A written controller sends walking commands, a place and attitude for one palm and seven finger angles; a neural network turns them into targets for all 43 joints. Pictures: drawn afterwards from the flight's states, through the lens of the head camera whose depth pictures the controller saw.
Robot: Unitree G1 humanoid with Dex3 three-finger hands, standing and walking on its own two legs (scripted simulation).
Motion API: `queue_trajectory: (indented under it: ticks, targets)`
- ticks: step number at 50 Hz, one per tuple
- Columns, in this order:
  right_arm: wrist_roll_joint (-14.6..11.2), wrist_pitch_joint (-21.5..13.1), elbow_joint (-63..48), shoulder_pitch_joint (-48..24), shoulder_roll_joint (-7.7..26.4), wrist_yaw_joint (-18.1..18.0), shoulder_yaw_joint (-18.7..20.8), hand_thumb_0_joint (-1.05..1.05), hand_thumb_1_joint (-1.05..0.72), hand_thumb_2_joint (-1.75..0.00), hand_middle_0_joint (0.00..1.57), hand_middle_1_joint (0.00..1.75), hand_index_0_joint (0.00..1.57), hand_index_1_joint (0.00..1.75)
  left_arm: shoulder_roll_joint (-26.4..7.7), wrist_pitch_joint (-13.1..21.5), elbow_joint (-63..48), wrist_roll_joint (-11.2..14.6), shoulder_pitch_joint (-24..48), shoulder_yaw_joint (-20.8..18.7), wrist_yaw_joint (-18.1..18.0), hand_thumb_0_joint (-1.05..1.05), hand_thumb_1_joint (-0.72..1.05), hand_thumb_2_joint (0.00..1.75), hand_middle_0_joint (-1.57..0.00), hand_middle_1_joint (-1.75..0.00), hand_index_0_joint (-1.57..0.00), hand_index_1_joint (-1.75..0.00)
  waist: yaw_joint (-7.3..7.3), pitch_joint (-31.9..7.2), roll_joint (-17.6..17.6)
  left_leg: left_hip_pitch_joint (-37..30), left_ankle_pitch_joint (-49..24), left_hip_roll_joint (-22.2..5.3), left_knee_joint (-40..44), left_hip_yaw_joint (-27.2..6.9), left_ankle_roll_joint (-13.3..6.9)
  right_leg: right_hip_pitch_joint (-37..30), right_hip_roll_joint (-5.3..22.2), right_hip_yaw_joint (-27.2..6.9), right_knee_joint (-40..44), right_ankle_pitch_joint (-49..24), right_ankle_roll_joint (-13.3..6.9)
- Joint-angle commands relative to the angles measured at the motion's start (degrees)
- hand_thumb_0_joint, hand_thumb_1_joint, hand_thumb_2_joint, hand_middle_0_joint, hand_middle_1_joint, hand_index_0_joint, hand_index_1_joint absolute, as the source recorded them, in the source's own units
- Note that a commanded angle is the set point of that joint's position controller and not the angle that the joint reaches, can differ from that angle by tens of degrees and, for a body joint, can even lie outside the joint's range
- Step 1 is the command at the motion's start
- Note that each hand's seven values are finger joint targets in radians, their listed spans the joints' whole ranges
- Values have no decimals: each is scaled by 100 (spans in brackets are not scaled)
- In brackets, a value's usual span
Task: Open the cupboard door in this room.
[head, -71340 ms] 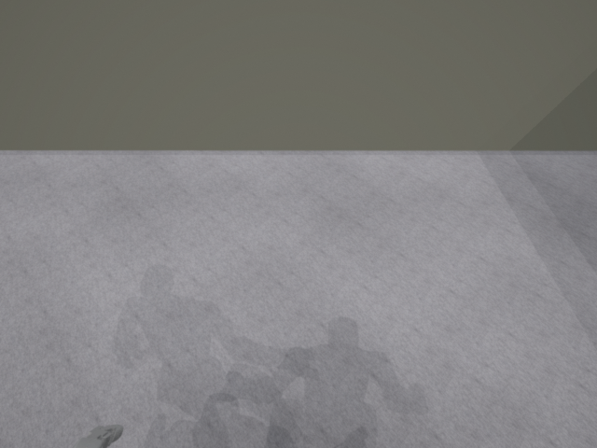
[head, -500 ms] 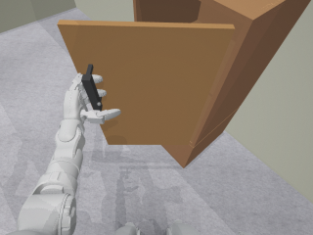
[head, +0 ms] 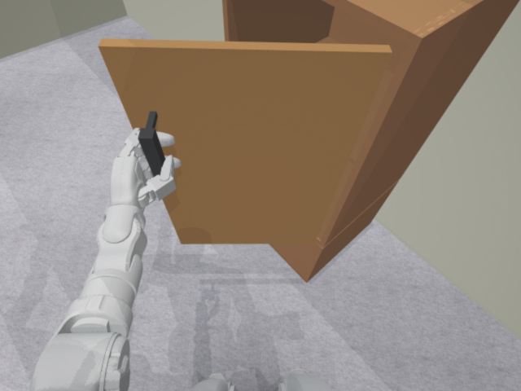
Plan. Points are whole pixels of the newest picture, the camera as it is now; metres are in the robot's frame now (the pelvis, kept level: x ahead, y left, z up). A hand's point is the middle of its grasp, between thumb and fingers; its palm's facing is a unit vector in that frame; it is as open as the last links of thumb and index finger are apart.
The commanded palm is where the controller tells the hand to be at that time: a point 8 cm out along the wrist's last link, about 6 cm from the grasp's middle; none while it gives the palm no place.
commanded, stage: pull the door open along its arc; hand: left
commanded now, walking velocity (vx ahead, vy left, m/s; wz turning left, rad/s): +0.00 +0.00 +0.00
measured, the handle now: (159, 152) +0.49 +0.16 +0.06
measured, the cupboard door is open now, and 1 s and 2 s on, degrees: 50 88 92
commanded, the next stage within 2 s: open thumb and fingers to let go in 1.14 s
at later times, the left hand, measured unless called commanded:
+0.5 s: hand (181, 239) +0.32 +0.11 +0.06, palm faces +0.09 -0.99 +0.07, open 6.0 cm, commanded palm +0.28 +0.17 +0.06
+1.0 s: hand (234, 301) +0.24 +0.03 +0.07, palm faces +0.31 -0.95 +0.00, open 5.9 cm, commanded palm +0.15 +0.06 +0.06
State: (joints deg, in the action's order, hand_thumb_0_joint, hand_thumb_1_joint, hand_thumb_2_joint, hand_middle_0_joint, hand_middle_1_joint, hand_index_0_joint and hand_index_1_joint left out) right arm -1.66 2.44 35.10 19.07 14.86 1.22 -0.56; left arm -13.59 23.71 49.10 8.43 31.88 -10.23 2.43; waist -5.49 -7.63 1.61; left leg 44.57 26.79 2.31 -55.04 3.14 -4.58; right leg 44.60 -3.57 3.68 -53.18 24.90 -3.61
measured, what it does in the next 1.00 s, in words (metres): shifts its weight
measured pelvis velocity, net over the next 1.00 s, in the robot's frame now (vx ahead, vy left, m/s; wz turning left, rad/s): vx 0.02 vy -0.05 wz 0.05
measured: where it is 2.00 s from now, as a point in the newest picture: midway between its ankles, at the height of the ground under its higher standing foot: outside the picture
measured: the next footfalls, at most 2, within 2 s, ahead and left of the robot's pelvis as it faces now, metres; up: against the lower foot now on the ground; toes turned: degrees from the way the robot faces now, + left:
none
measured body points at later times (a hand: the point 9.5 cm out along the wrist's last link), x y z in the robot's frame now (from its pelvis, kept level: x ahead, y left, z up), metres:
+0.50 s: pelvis +0.02 -0.01 +0.01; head +0.07 -0.02 +0.46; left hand +0.31 +0.16 +0.06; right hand +0.16 -0.25 -0.09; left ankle +0.00 +0.07 -0.68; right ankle +0.01 -0.08 -0.68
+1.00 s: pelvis +0.02 -0.05 +0.01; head +0.03 -0.07 +0.46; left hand +0.21 +0.08 +0.07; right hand +0.22 -0.25 -0.07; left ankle +0.00 +0.07 -0.68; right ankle +0.01 -0.08 -0.68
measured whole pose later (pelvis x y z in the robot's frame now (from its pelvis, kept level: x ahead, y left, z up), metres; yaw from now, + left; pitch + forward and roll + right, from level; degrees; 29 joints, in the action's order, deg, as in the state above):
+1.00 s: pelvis +0.02 -0.05 +0.01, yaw +3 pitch +10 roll +1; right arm 1.0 -0.8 27.5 11.8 10.6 1.8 -3.0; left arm 1.8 11.7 -8.4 -1.9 -28.4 17.4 -25.1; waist -1.7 -10.2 2.3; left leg 34.0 27.7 1.9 -51.8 -0.6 -0.3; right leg 33.7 -4.4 6.8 -50.7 27.4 -7.5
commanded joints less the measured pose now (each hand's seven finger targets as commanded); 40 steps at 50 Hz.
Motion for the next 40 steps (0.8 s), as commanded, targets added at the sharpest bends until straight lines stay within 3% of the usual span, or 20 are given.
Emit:
queue_trajectory:
  ticks: [1,2,6,12,13,19,20,21,22,24,28,30,33,37,38,40]
  targets:
    - [5,-138,-472,426,889,-74,336,0,-90,-90,20,30,20,30,-1043,457,-1189,-6,2102,-307,-4,0,90,90,-40,-135,-40,-135,-1,-2093,88,-1571,-2304,-281,580,-696,386,-763,161,-326,536,-1886,183]
    - [1,-132,-547,397,866,-67,324,0,-90,-90,20,30,20,30,-931,447,-1250,11,1913,-231,23,0,90,90,-40,-135,-40,-135,3,-2105,-33,-1499,-2261,-256,611,-643,353,-925,160,-349,576,-1947,198]
    - [-38,-127,-716,295,826,-43,333,0,-90,-90,20,30,20,30,-817,419,-1752,85,1224,-172,81,0,90,90,-40,-135,-40,-135,172,-2350,43,-1604,-2556,-244,653,-568,354,-1323,172,-378,596,-2319,187]
    - [-105,-159,-1073,47,757,-18,331,0,-90,-90,20,30,20,30,-555,289,-2753,238,-503,6,152,0,90,90,-40,-135,-40,-135,366,-2020,-255,-1420,-2550,-219,815,-411,290,-1825,193,-421,767,-2693,227]
    - [-108,-177,-1136,-1,755,-16,327,0,-90,-90,20,30,20,30,-562,273,-2952,257,-869,9,147,0,90,90,-40,-135,-40,-135,433,-1978,-153,-1422,-2581,-209,844,-409,290,-1903,200,-426,775,-2729,221]
    - [-133,-277,-1434,-335,672,-39,295,0,-90,-90,20,30,20,30,-348,106,-4307,288,-2646,258,72,0,90,90,-40,-135,-40,-135,502,-1517,-197,-1415,-2447,-209,959,-361,287,-2014,252,-416,853,-2836,265]
    - [-93,-314,-1472,-563,554,-46,287,0,-90,-90,20,30,20,30,-117,71,-4665,529,-2720,-108,-420,0,90,90,-40,-135,-40,-135,781,-1524,-24,-1376,-2449,-185,981,-313,335,-2011,256,-331,874,-2705,217]
    - [-54,-367,-1480,-609,513,-24,261,0,-90,-90,20,30,20,30,185,11,-4826,446,-2949,173,-730,0,90,90,-40,-135,-40,-135,702,-1454,-75,-1453,-2410,-187,975,-333,360,-1948,248,-283,848,-2641,215]
    - [-25,-403,-1482,-667,484,0,256,0,-90,-90,20,30,20,30,358,-53,-4950,445,-3199,136,-1073,0,90,90,-40,-135,-40,-135,761,-1366,-103,-1419,-2376,-186,946,-347,388,-1860,247,-239,845,-2537,206]
    - [52,-428,-1444,-734,464,50,230,0,-90,-90,20,30,20,30,572,-154,-4988,244,-3537,297,-1694,0,90,90,-40,-135,-40,-135,712,-1114,-358,-1222,-2158,-180,867,-394,394,-1730,251,-229,792,-2410,210]
    - [214,-441,-1503,-732,360,126,256,0,-90,-90,20,30,20,30,962,-263,-5618,-508,-3877,874,-2698,0,90,90,-40,-135,-40,-135,686,-1473,-372,-1178,-2270,-159,611,-436,405,-1720,281,-297,552,-2587,191]
    - [247,-426,-1527,-820,266,161,226,0,-90,-90,20,30,20,30,1355,-409,-5792,-837,-3918,1309,-3083,0,90,90,-40,-135,-40,-135,635,-1551,-250,-1209,-2222,-152,560,-446,423,-1624,304,-281,521,-2513,185]
    - [294,-412,-1603,-861,214,101,180,0,-90,-90,20,30,20,30,1594,-648,-6009,-1188,-4340,1794,-3206,0,90,90,-40,-135,-40,-135,574,-1527,-229,-1301,-2153,-154,563,-468,415,-1677,312,-331,640,-2519,160]
    - [286,-425,-1708,-1060,123,-16,96,0,-90,-90,20,30,20,30,2011,-872,-6397,-1210,-4690,2351,-3226,0,90,90,-40,-135,-40,-135,469,-1327,-513,-1297,-1851,-137,611,-483,389,-1937,429,-424,893,-2774,248]
    - [289,-442,-1718,-1065,111,-46,88,0,-90,-90,20,30,20,30,2079,-890,-6433,-1214,-4871,2458,-3187,0,90,90,-40,-135,-40,-135,433,-1287,-737,-1257,-1815,-139,588,-507,378,-2039,459,-478,954,-2962,281]
    - [282,-467,-1751,-1158,70,-59,46,0,-90,-90,20,30,20,30,2177,-889,-6612,-1223,-5259,2652,-3111,0,90,90,-40,-135,-40,-135,468,-1207,-655,-1199,-1729,-114,609,-507,389,-2173,539,-547,986,-3250,321]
